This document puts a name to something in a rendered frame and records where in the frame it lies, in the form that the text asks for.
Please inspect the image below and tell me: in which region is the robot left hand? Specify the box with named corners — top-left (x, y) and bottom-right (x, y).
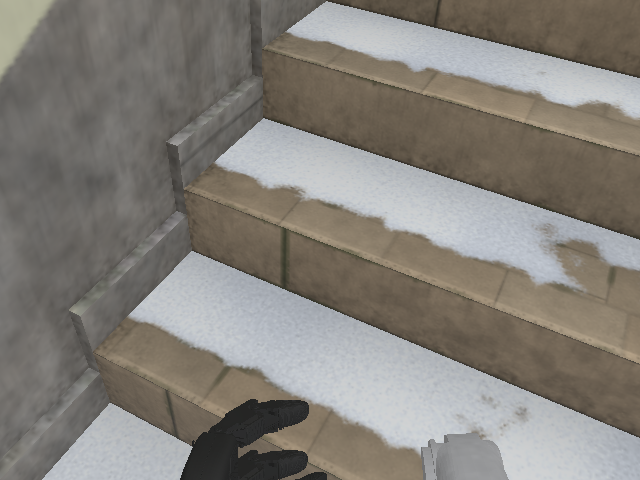
top-left (180, 399), bottom-right (327, 480)

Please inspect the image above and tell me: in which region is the right robot thigh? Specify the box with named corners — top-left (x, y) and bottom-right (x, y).
top-left (421, 433), bottom-right (509, 480)

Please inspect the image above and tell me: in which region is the robot right shin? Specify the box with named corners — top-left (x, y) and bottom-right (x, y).
top-left (483, 440), bottom-right (504, 466)

